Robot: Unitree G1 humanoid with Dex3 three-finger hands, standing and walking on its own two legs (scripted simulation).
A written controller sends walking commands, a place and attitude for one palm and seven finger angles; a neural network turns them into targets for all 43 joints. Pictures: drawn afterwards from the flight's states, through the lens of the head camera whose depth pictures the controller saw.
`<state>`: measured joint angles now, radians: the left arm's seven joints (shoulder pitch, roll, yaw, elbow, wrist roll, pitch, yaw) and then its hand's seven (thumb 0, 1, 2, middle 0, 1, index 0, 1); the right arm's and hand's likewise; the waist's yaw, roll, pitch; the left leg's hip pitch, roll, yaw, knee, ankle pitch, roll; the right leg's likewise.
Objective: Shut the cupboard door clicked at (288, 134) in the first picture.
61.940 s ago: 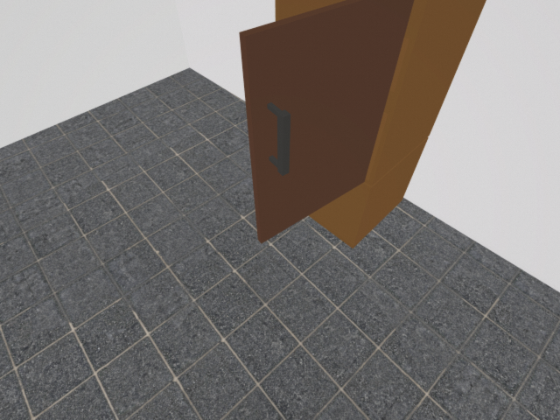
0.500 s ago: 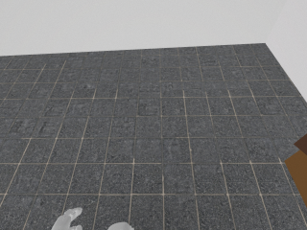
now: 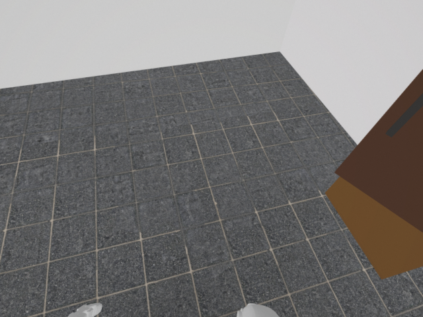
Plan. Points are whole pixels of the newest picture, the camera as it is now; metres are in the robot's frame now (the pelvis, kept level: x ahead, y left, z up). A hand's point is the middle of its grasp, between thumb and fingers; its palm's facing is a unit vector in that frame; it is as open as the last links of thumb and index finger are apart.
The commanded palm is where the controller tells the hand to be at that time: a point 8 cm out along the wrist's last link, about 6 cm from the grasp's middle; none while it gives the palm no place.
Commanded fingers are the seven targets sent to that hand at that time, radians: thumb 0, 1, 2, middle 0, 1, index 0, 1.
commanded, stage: turn to face it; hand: left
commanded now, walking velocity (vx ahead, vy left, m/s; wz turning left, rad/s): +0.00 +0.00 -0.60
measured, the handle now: (410, 111) +0.63 -0.48 +0.03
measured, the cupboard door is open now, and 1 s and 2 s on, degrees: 28 28 28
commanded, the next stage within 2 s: take the last steps up to it in 1.14 s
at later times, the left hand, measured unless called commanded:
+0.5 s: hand (139, 307) +0.15 +0.16 -0.18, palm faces -0.24 -0.95 -0.22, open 7.4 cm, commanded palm none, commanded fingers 0.00 0.90 0.90 -0.20 -0.30 -0.20 -0.30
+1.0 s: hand (178, 280) +0.21 +0.08 -0.16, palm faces -0.51 -0.82 -0.25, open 7.4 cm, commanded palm none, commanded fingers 0.00 0.90 0.90 -0.20 -0.30 -0.20 -0.30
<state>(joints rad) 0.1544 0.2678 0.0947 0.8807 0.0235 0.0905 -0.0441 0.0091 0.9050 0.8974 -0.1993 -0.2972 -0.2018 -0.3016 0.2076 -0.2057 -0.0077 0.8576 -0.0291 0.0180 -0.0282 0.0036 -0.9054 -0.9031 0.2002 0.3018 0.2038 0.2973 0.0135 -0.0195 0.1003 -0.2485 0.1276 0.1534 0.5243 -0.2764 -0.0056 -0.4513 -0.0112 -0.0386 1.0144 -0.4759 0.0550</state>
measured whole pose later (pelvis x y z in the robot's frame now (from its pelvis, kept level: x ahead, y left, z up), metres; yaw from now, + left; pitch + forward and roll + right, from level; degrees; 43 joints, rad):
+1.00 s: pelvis +0.03 -0.05 +0.00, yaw -32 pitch +1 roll +0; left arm 0.18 0.21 0.05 0.90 0.03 0.04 0.00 0.01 0.90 0.90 -0.20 -0.30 -0.21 -0.30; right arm 0.18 -0.27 -0.04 0.91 -0.01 0.06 -0.02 0.01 -0.91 -0.90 0.20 0.30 0.20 0.30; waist -0.01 0.03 0.08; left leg -0.48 0.07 0.04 1.02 -0.44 -0.08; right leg -0.25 0.01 0.01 0.52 -0.29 -0.02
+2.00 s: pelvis +0.14 -0.16 -0.01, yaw -45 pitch -1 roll -1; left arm 0.32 0.19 0.05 1.11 0.03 0.03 -0.02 0.01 0.90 0.90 -0.20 -0.30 -0.20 -0.30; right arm 0.24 -0.16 -0.02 0.97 -0.04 -0.05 -0.02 0.00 -0.91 -0.90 0.20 0.30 0.20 0.30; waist -0.01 -0.06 0.05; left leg -0.35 0.07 0.17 0.63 -0.27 0.05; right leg -0.32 0.00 -0.03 1.04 -0.44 -0.04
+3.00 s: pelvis +0.19 -0.26 +0.00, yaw -44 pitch +0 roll +1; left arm 0.26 0.22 0.04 1.04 0.02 0.04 0.02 0.01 0.91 0.90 -0.20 -0.30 -0.20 -0.30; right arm 0.16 -0.15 0.00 0.99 -0.01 0.03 -0.02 0.00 -0.91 -0.90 0.20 0.30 0.20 0.30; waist 0.04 -0.04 0.05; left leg -0.30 -0.02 0.07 0.48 -0.19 0.04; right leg -0.17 -0.02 0.03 0.52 -0.33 0.01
